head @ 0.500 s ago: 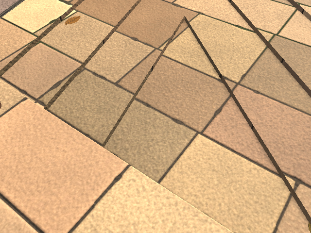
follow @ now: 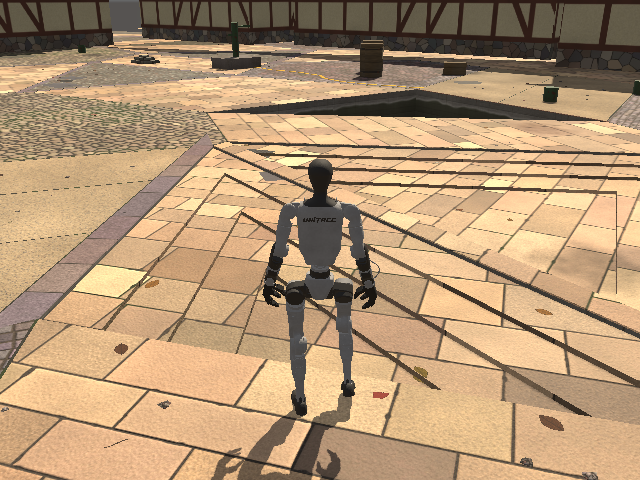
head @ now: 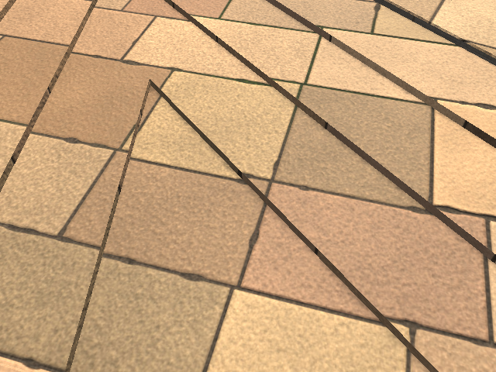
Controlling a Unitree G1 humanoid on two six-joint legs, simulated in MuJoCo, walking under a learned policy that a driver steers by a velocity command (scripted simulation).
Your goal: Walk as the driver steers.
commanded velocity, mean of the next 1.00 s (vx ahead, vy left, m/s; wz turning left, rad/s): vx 0.50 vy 0.00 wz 0.21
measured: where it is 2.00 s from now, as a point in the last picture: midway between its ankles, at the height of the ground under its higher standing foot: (178, 242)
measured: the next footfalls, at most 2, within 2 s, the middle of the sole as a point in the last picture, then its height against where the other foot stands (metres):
right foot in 0.26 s outside the picture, level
left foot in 0.78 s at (218, 368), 0.15 m lower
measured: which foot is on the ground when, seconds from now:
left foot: down 0.00-0.30, up 0.32-0.76, down 0.78-1.00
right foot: up 0.00-0.24, down 0.26-0.78, up 0.80-1.00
